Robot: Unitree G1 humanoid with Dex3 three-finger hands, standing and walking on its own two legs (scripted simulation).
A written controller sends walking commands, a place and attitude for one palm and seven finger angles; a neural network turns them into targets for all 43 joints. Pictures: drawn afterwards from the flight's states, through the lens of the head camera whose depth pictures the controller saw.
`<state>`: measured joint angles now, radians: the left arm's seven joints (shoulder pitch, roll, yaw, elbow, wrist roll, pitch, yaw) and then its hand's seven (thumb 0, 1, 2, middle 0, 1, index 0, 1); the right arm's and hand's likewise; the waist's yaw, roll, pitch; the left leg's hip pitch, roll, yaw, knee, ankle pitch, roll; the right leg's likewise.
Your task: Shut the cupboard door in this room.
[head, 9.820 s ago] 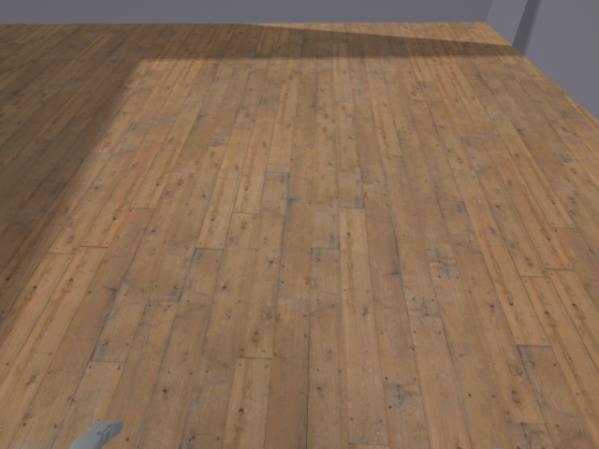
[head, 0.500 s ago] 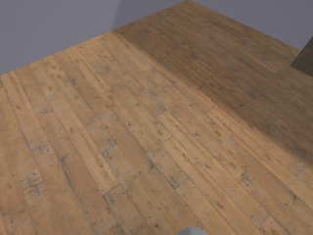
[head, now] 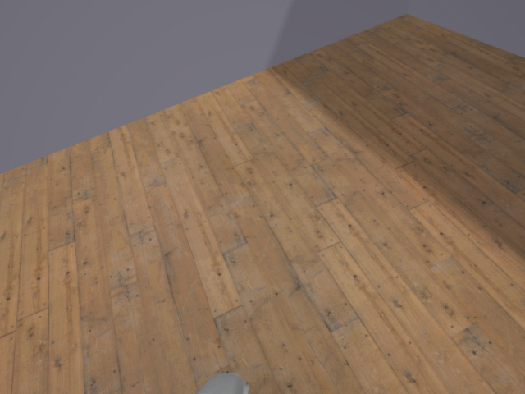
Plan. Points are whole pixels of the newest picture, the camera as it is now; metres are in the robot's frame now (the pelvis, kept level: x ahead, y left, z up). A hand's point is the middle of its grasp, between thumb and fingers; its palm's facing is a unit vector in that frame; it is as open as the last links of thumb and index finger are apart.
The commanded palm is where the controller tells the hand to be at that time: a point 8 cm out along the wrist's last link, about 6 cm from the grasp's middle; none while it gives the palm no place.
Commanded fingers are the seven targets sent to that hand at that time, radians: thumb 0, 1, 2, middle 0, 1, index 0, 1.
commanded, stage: turn or walk to find it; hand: left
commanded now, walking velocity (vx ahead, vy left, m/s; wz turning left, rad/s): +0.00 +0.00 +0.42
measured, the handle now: out of the picture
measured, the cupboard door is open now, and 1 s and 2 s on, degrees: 78 78 78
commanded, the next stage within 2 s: none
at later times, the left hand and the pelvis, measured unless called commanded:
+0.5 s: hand out of the picture -0.08 +0.24 -0.19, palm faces +0.29 -0.93 -0.23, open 7.4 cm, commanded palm none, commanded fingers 0.00 0.90 0.90 -0.20 -0.30 -0.20 -0.30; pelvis -0.03 +0.04 +0.00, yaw +13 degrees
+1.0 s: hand out of the picture -0.02 +0.20 -0.14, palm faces +0.39 -0.87 -0.29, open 7.4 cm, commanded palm none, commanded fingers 0.00 0.90 0.90 -0.20 -0.30 -0.20 -0.30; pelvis -0.05 -0.02 +0.00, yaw +25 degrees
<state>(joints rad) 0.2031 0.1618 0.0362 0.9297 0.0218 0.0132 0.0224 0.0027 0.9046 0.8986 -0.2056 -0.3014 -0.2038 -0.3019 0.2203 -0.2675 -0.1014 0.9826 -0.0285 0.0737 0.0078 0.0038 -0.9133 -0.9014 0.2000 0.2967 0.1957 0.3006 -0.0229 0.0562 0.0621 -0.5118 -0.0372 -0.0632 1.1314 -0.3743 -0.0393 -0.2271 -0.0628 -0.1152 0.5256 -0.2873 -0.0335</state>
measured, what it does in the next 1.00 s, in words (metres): steps on the spot, turning left: left foot, then right foot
